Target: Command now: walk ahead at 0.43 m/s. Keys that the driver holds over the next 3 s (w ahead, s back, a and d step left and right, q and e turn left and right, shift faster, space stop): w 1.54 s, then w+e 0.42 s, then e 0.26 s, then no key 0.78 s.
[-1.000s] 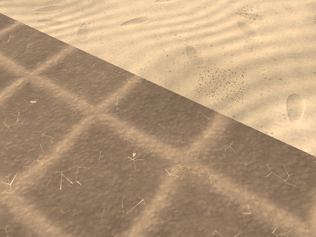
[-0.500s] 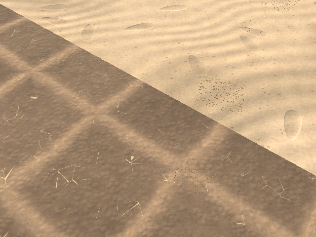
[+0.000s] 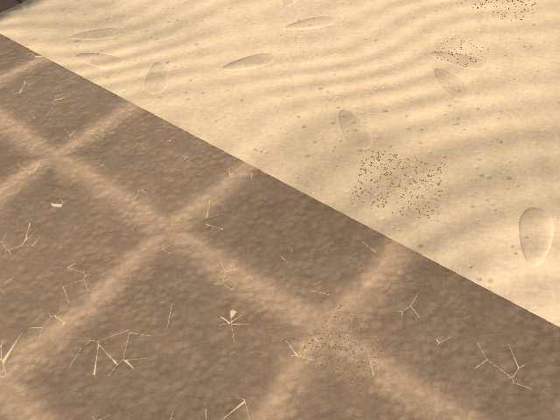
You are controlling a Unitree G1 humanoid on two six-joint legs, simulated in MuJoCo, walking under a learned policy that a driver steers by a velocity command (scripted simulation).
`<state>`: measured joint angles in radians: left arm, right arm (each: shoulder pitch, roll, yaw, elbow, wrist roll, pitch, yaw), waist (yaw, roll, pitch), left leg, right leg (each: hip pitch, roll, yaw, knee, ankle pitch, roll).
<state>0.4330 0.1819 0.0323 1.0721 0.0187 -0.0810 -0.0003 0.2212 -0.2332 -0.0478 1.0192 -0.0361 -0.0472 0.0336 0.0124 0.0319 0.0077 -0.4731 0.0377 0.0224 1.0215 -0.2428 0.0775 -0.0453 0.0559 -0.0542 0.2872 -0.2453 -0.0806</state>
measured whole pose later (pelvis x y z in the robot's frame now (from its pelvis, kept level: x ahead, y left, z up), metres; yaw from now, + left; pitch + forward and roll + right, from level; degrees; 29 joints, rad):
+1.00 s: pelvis +0.57 -0.02 -0.01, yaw +0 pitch -1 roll +0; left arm 0.22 0.22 0.06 0.97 0.02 -0.07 -0.01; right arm 0.32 -0.21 -0.05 0.99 -0.02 -0.07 0.00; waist -0.01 0.02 0.06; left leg -0.38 0.01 0.00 1.18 -0.33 0.09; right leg -0.25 0.06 -0.11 0.43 -0.17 -0.10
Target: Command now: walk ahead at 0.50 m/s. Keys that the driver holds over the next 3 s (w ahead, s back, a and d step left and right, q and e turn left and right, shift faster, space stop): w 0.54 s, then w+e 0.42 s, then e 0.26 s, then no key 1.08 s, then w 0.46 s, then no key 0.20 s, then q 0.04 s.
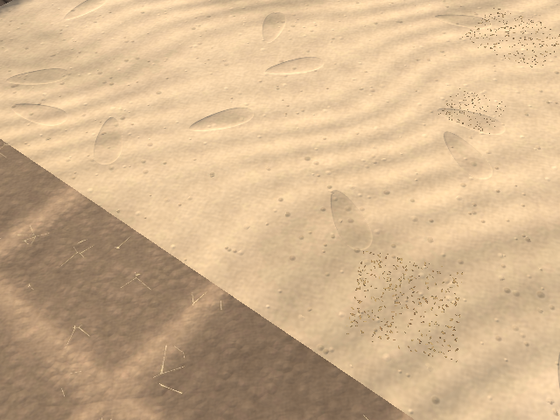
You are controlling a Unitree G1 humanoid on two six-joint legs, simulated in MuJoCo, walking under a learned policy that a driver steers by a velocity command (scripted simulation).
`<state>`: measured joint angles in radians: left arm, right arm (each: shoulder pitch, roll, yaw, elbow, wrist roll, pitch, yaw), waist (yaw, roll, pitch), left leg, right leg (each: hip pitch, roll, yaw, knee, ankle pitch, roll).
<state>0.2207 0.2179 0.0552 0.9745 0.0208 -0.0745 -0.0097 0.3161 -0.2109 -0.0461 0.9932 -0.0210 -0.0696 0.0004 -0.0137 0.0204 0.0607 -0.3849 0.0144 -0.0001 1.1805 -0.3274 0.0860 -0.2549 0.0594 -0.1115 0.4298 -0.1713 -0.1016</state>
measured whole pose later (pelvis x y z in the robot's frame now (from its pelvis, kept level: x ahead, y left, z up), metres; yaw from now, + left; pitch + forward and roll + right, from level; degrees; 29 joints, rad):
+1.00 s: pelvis +0.52 +0.01 -0.03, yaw -13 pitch -1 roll -1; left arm 0.20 0.25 0.07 0.89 0.02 -0.03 -0.02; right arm 0.29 -0.22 -0.05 0.93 -0.01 -0.08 -0.01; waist 0.02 0.02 0.06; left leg -0.29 0.04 0.10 1.24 -0.44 0.03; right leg -0.33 0.09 -0.09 0.70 -0.37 -0.11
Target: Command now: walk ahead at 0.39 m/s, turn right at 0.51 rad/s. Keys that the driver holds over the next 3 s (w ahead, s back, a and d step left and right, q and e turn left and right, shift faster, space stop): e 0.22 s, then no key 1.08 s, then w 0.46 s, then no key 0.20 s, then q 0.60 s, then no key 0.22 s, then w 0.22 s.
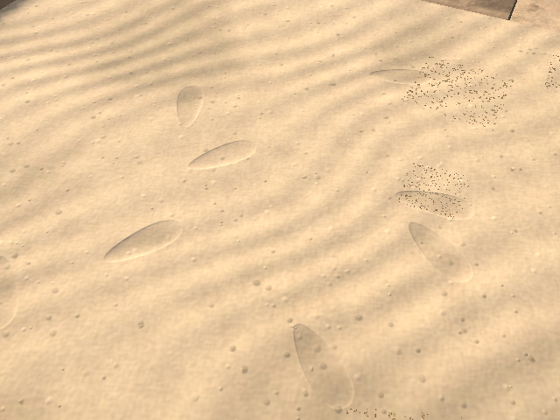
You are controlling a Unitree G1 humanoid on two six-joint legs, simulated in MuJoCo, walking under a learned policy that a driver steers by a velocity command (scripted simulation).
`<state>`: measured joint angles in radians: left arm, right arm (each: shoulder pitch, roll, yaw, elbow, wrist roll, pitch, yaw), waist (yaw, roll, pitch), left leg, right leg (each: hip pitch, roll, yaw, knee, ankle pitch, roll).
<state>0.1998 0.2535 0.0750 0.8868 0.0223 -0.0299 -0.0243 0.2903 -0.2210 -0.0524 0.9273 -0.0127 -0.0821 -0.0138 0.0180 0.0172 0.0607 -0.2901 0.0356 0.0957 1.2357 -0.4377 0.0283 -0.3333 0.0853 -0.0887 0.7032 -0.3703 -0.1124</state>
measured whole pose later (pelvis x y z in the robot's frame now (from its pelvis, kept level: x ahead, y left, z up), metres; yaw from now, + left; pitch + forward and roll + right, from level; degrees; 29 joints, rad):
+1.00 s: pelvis +0.25 +0.03 -0.09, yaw -13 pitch +0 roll +1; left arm 0.32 0.18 -0.02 0.91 0.03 -0.01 0.03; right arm 0.36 -0.21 -0.04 0.90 -0.03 0.02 0.01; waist -0.01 0.03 -0.03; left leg -0.36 -0.03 -0.01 0.59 -0.26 0.03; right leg -0.22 0.03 0.02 0.49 -0.26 -0.04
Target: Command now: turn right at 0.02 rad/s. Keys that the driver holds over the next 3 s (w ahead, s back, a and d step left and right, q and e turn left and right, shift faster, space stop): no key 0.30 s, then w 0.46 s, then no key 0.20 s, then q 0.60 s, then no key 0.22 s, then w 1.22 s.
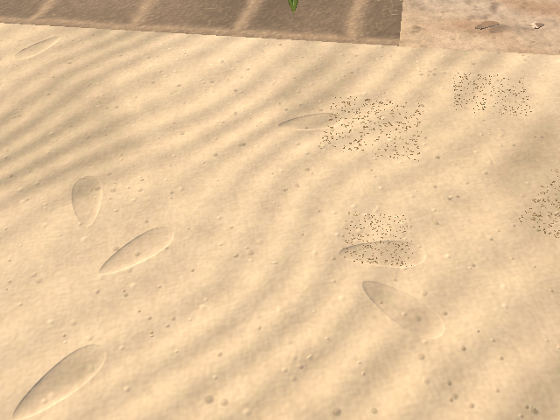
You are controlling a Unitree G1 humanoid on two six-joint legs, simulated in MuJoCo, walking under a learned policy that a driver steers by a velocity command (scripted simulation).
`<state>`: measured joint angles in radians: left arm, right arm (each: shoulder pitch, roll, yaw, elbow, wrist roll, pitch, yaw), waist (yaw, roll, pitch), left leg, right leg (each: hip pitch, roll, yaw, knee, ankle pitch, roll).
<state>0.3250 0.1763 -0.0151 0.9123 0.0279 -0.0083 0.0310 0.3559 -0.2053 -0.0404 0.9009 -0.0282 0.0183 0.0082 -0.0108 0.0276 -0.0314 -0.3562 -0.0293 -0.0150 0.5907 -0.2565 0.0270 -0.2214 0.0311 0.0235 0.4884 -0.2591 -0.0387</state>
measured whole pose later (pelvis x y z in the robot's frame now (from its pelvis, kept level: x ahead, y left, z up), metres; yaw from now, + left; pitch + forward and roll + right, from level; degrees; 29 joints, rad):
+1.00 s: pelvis +0.25 +0.00 -0.02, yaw +1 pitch +0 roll +1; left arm 0.02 0.15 0.03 0.91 0.02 -0.09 -0.01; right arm 0.48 -0.14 -0.02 1.09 0.01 -0.07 -0.02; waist -0.06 0.01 0.08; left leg -0.13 -0.04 -0.01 0.89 -0.55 0.04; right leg -0.47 0.03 -0.09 0.58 -0.13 -0.10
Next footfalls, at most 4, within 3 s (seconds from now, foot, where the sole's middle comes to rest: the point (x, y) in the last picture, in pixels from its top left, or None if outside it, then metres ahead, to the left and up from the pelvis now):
0.94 right None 0.40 -0.06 -0.78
1.48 left None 0.28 0.11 -0.78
1.96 right None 0.36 -0.07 -0.78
2.44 left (214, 403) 0.62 0.22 -0.78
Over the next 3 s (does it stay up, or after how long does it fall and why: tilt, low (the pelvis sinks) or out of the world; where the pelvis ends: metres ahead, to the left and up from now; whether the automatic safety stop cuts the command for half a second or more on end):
stays up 0.79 0.20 -0.02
